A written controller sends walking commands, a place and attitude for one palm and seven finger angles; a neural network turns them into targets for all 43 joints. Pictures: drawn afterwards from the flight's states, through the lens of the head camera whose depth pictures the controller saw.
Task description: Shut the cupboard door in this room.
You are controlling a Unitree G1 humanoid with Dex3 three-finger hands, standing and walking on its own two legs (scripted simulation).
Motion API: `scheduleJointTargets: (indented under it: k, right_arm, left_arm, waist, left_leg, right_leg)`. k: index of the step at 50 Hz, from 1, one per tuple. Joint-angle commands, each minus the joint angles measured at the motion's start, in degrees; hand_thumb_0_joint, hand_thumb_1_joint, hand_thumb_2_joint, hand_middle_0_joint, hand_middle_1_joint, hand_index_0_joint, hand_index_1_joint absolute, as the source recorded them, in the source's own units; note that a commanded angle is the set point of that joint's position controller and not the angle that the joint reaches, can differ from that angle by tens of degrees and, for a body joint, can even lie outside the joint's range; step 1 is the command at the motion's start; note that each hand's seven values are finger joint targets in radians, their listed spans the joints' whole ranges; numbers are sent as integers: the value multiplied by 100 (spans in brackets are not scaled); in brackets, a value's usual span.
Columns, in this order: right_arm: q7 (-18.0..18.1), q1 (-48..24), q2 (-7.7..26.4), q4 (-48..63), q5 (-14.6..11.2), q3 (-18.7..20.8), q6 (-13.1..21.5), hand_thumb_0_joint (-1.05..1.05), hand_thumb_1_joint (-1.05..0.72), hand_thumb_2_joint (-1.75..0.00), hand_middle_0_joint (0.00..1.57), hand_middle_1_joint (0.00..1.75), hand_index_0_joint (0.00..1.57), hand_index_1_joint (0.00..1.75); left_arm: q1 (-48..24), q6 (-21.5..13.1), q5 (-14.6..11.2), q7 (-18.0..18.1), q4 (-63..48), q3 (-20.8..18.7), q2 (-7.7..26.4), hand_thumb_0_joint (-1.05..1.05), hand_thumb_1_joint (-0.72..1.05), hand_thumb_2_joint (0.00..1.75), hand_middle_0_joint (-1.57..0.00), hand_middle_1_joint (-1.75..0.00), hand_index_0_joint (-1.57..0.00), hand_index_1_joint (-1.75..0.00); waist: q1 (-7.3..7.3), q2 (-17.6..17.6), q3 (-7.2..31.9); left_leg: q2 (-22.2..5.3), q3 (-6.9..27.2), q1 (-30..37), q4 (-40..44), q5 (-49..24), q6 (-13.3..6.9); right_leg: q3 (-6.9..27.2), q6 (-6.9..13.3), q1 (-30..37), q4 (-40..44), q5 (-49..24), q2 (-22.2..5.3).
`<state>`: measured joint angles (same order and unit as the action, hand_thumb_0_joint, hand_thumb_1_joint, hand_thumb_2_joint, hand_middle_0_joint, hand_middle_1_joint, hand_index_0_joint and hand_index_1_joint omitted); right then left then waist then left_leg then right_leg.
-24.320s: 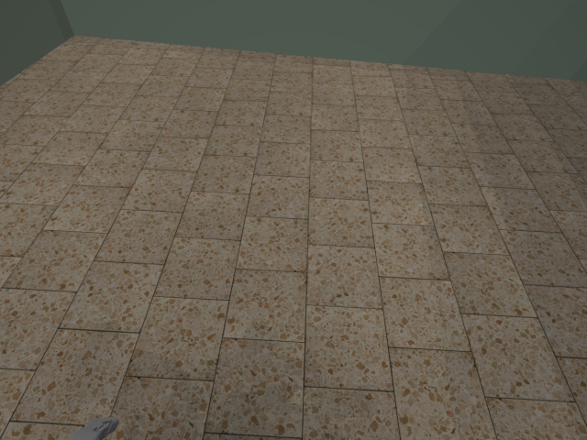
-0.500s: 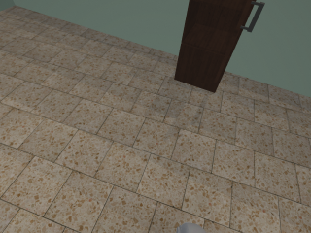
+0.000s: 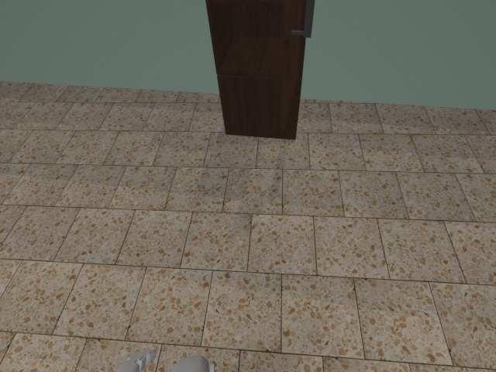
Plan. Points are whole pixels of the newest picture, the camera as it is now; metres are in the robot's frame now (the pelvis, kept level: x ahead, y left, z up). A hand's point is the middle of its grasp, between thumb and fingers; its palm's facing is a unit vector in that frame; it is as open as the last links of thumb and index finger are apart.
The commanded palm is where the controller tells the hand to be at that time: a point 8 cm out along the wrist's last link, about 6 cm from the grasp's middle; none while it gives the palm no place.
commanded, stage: stand and wait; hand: left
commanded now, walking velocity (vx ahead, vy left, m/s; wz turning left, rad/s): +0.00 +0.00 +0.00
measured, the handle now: (302, 12) +1.05 -0.16 +0.08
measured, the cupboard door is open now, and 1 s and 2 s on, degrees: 87 87 87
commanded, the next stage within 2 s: turn or walk to find it in 0.10 s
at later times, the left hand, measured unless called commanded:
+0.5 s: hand out of the picture +0.05 +0.20 -0.18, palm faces +0.04 -0.98 -0.18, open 7.4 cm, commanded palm none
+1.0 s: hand out of the picture +0.06 +0.16 -0.18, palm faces +0.06 -0.98 -0.19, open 7.3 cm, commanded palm none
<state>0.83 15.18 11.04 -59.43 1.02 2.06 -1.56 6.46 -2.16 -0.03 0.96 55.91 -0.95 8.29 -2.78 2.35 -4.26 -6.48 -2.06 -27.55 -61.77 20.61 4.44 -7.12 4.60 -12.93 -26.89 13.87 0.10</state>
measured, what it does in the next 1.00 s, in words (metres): steps on the spot: left foot, then right foot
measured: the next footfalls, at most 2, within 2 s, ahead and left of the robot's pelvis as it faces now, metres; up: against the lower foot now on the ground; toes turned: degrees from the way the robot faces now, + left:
left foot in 0.24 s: +0.06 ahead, +0.14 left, +0.00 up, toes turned +8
right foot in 0.50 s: +0.10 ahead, -0.11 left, +0.00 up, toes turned -5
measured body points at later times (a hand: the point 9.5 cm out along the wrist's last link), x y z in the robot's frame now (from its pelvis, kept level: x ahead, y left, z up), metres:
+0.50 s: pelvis +0.06 +0.03 +0.00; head +0.08 +0.03 +0.45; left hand +0.04 +0.25 -0.17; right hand +0.06 -0.19 -0.16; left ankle +0.02 +0.13 -0.74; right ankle +0.06 -0.11 -0.74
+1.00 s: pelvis +0.08 +0.00 +0.00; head +0.09 +0.00 +0.45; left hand +0.06 +0.21 -0.16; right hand +0.07 -0.22 -0.16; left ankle +0.02 +0.13 -0.74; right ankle +0.06 -0.11 -0.74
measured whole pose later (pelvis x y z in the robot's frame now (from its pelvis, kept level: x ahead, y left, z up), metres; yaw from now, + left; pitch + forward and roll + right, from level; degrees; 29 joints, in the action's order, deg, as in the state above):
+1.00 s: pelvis +0.08 +0.00 +0.00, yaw +2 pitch -1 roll +0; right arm 2.2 16.2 7.4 -67.0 0.5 0.5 1.0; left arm 15.9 -1.4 0.6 2.4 67.0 0.4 7.9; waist 0.1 0.2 -1.3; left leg -4.1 -5.2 -4.8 -22.6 16.5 2.5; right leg -6.4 0.4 -8.6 -24.6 15.0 -1.7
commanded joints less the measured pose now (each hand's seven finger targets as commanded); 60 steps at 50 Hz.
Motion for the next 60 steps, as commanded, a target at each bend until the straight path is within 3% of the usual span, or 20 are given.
scheduleJointTargets:
  k: [1, 6, 8, 10, 11, 12, 13, 14, 15, 17, 20, 23, 25, 27, 28, 29, 33, 43, 49, 60]
  right_arm:
    - [17, 626, 195, -7, -9, 55, -28, 0, -90, -90, 20, 30, 20, 30]
    - [3, 118, 179, 74, -8, 8, 99, 0, -90, -90, 20, 30, 20, 30]
    - [-11, 63, 162, 51, 14, -1, 200, 0, -90, -90, 20, 30, 20, 30]
    - [-25, 260, 214, -29, 35, 9, 295, 0, -90, -90, 20, 30, 20, 30]
    - [-22, 422, 253, -132, 32, 6, 341, 0, -90, -90, 20, 30, 20, 30]
    - [-14, 591, 390, -216, 29, 14, 382, 0, -90, -90, 20, 30, 20, 30]
    - [7, 709, 607, -250, 41, 32, 391, 0, -90, -90, 20, 30, 20, 30]
    - [30, 720, 741, -248, 29, 48, 342, 0, -90, -90, 20, 30, 20, 30]
    - [81, 670, 603, -312, 43, 7, 341, 0, -90, -90, 20, 30, 20, 30]
    - [162, 529, 448, -308, 26, -77, 369, 0, -90, -90, 20, 30, 20, 30]
    - [182, 359, 463, -362, 12, -62, 379, 0, -90, -90, 20, 30, 20, 30]
    - [176, 293, 470, -393, -59, -11, 349, 0, -90, -90, 20, 30, 20, 30]
    - [146, 369, 268, -433, -94, -36, 345, 0, -90, -90, 20, 30, 20, 30]
    - [123, 336, 182, -496, -82, -47, 320, 0, -90, -90, 20, 30, 20, 30]
    - [132, 372, 158, -534, -68, -44, 301, 0, -90, -90, 20, 30, 20, 30]
    - [139, 421, 156, -564, -73, -52, 293, 0, -90, -90, 20, 30, 20, 30]
    - [151, 654, 60, -694, -67, -71, 328, 0, -90, -90, 20, 30, 20, 30]
    - [164, 661, -3, -737, -61, -72, 290, 0, -90, -90, 20, 30, 20, 30]
    - [157, 603, 15, -707, -74, -81, 258, 0, -90, -90, 20, 30, 20, 30]
    - [134, 547, 67, -634, -73, -82, 266, 0, -90, -90, 20, 30, 20, 30]
  left_arm:
    - [285, -42, 65, 15, -103, -151, 789, 0, 90, 90, -20, -30, -20, -30]
    - [546, -23, 93, 18, 120, -177, 893, 0, 90, 90, -20, -30, -20, -30]
    - [737, -41, 88, 3, 300, -214, 945, 0, 90, 90, -20, -30, -20, -30]
    - [841, -33, 70, -16, 406, -253, 993, 0, 90, 90, -20, -30, -20, -30]
    - [768, -9, 52, -11, 427, -243, 899, 0, 90, 90, -20, -30, -20, -30]
    - [818, 20, 45, -19, 425, -210, 701, 0, 90, 90, -20, -30, -20, -30]
    - [848, 34, 44, -27, 390, -150, 483, 0, 90, 90, -20, -30, -20, -30]
    - [800, 38, 51, -37, 391, -95, 371, 0, 90, 90, -20, -30, -20, -30]
    - [638, 64, 82, -19, 422, -61, 382, 0, 90, 90, -20, -30, -20, -30]
    - [654, 107, 81, -22, 497, -50, 412, 0, 90, 90, -20, -30, -20, -30]
    - [835, 99, 64, -27, 690, -8, 289, 0, 90, 90, -20, -30, -20, -30]
    - [1286, 82, 63, 8, 942, 19, 313, 0, 90, 90, -20, -30, -20, -30]
    - [1303, 38, 48, 57, 1008, 30, 478, 0, 90, 90, -20, -30, -20, -30]
    - [1212, 66, 37, 68, 1042, 46, 502, 0, 90, 90, -20, -30, -20, -30]
    - [1200, 68, 47, 77, 1060, 43, 464, 0, 90, 90, -20, -30, -20, -30]
    - [1251, 71, 46, 84, 1076, 64, 434, 0, 90, 90, -20, -30, -20, -30]
    - [1367, 39, 37, 138, 1065, 64, 416, 0, 90, 90, -20, -30, -20, -30]
    - [1374, 30, 40, 165, 1037, 44, 483, 0, 90, 90, -20, -30, -20, -30]
    - [1355, 44, 44, 162, 1024, 50, 506, 0, 90, 90, -20, -30, -20, -30]
    - [1349, 53, 49, 141, 979, 47, 485, 0, 90, 90, -20, -30, -20, -30]
  waist:
    - [74, -974, 427]
    - [320, -989, 463]
    - [387, -1073, 492]
    - [333, -907, 446]
    - [228, -616, 387]
    - [193, 149, 336]
    - [178, 829, 280]
    - [194, 1192, 134]
    - [115, 1417, 6]
    - [200, 1111, -92]
    - [277, 575, 205]
    - [385, 136, 563]
    - [305, -290, 568]
    - [305, -298, 120]
    - [295, -577, -63]
    - [299, -590, -145]
    - [285, -529, 253]
    - [274, -251, 289]
    - [277, -288, 31]
    - [283, -205, -94]
  left_leg:
    - [-33, 37, 472, 680, -312, 17]
    - [62, -93, 613, 1942, -31, -33]
    - [121, -213, 811, 2501, -35, -78]
    - [166, -392, 1286, 3132, -265, -150]
    - [113, -295, 1783, 3626, -684, -199]
    - [-225, 171, 2268, 3869, -1168, -367]
    - [-893, 884, 2491, 4130, -1499, -728]
    - [-1379, 1329, 2220, 4550, -1584, -1056]
    - [-1368, 1493, 2154, 4895, -1941, -1267]
    - [-1260, 1113, 2062, 4745, -3138, -1348]
    - [-912, 452, 2425, 4255, -4234, -1177]
    - [-473, 88, 2334, 3832, -3419, -786]
    - [-222, 7, 1850, 3953, -2340, -521]
    - [-153, 35, 1659, 4264, -1498, -437]
    - [-151, 17, 1670, 4228, -1548, -425]
    - [-153, -7, 1708, 4208, -1712, -434]
    - [-168, -55, 1999, 4133, -2223, -457]
    - [-163, -105, 2032, 4089, -2209, -398]
    - [-152, -84, 1951, 4155, -1847, -387]
    - [-116, -20, 1856, 4316, -1340, -412]
  right_leg:
    - [752, 255, -56, 1034, -2695, -1289]
    - [1037, 461, 449, 979, -2192, -1413]
    - [1259, 485, 614, 1022, -1525, -1478]
    - [1302, 408, 431, 926, -449, -1439]
    - [1182, 238, 24, 733, -95, -1265]
    - [877, -19, -465, 340, 225, -868]
    - [457, -253, -879, -255, 316, -462]
    - [122, -405, -834, -712, 772, -294]
    - [216, -480, -941, -1222, 1330, -297]
    - [502, -503, -965, -1690, 1493, -468]
    - [397, -565, -568, -887, 986, -494]
    - [335, -628, 256, 397, -711, -486]
    - [691, -507, 764, 413, -1758, -823]
    - [640, -502, 501, 369, -1430, -843]
    - [644, -487, 374, 378, -1492, -787]
    - [634, -473, 329, 388, -1646, -795]
    - [615, -441, 558, 358, -2139, -825]
    - [608, -371, 662, 424, -2380, -836]
    - [592, -379, 546, 596, -1988, -825]
    - [643, -387, 385, 844, -1104, -774]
